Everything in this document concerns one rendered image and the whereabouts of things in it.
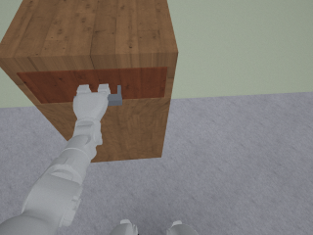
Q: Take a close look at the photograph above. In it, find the handle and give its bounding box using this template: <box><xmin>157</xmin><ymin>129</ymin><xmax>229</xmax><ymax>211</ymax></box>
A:
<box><xmin>72</xmin><ymin>85</ymin><xmax>122</xmax><ymax>106</ymax></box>

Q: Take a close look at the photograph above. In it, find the robot left shin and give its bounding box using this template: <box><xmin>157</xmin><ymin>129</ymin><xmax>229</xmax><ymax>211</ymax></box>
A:
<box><xmin>119</xmin><ymin>219</ymin><xmax>131</xmax><ymax>224</ymax></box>

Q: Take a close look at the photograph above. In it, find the robot shin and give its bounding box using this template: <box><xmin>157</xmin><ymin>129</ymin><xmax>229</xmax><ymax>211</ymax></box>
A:
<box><xmin>171</xmin><ymin>220</ymin><xmax>182</xmax><ymax>227</ymax></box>
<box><xmin>119</xmin><ymin>219</ymin><xmax>131</xmax><ymax>224</ymax></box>

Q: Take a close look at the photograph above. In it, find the robot left forearm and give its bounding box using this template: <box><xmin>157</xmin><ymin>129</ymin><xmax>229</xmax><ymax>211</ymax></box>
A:
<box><xmin>22</xmin><ymin>117</ymin><xmax>101</xmax><ymax>213</ymax></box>

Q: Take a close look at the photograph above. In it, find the left robot hand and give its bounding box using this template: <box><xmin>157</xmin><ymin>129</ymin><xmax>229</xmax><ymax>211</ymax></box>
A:
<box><xmin>72</xmin><ymin>83</ymin><xmax>111</xmax><ymax>145</ymax></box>

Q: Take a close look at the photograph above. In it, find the cabinet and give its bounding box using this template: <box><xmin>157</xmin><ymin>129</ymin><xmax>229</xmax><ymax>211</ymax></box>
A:
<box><xmin>0</xmin><ymin>0</ymin><xmax>179</xmax><ymax>163</ymax></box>

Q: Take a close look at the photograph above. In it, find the left robot upper arm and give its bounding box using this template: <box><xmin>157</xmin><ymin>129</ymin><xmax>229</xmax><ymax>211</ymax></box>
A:
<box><xmin>0</xmin><ymin>173</ymin><xmax>83</xmax><ymax>235</ymax></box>

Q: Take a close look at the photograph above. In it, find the drawer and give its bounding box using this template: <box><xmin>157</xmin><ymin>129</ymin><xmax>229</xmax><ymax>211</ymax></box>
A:
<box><xmin>17</xmin><ymin>67</ymin><xmax>167</xmax><ymax>104</ymax></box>

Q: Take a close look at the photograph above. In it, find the robot right shin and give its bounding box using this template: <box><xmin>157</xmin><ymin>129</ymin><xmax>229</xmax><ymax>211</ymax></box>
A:
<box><xmin>171</xmin><ymin>220</ymin><xmax>182</xmax><ymax>227</ymax></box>

